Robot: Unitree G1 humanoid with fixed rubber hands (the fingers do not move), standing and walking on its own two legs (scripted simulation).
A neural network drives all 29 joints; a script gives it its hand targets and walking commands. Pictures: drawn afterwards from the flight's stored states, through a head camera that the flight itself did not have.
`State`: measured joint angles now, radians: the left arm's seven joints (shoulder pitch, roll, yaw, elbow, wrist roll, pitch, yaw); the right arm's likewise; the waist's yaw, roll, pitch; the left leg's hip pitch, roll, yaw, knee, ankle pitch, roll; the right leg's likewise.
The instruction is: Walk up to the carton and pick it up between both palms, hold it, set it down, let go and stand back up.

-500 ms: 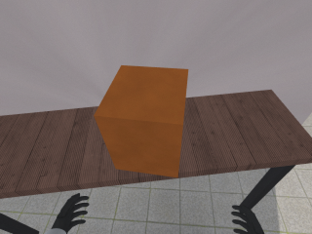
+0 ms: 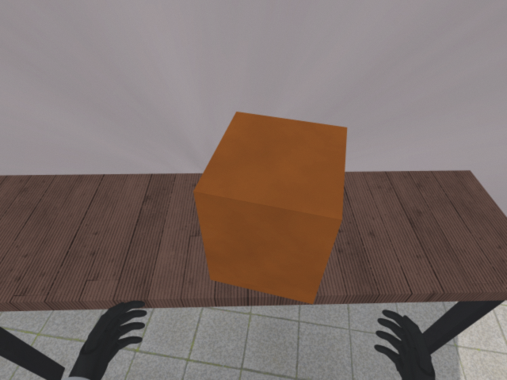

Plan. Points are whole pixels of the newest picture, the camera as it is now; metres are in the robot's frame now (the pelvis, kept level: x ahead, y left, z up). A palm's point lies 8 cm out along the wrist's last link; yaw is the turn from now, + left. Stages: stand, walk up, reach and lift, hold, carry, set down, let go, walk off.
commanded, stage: reach and lift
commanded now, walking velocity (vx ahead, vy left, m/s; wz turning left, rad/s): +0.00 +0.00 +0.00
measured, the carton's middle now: (274, 208) +0.40 +0.00 +0.05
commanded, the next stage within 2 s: none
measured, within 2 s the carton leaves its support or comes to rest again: neither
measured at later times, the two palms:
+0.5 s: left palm (84, 326) +0.18 +0.26 +0.05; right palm (406, 329) +0.19 -0.17 +0.05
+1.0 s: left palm (108, 250) +0.27 +0.24 +0.10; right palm (420, 277) +0.24 -0.19 +0.09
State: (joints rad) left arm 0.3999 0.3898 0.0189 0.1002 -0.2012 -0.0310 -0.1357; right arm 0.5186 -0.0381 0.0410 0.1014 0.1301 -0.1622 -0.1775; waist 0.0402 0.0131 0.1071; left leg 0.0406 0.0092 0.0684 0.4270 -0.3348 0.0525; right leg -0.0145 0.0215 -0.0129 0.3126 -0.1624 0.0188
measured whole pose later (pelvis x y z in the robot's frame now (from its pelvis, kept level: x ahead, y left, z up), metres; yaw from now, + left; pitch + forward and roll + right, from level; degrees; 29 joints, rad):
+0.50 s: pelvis -0.01 +0.02 +0.00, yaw +2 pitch -8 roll -3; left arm 0.25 0.40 0.00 -0.04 -0.30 0.10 -0.11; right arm 0.36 -0.06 -0.01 -0.12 0.16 0.11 -0.22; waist 0.04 0.02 0.08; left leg 0.01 -0.01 0.04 0.46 -0.33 0.08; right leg -0.02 0.01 0.00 0.31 -0.16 0.01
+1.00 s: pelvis -0.01 +0.00 +0.00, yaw +1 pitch -6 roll -2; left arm -0.10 0.38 0.13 -0.02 -0.26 0.43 -0.13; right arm 0.09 -0.14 -0.02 -0.20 0.26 0.36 -0.25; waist 0.00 0.00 0.09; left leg -0.02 -0.01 0.05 0.40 -0.29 0.05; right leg -0.06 0.02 0.02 0.29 -0.13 0.02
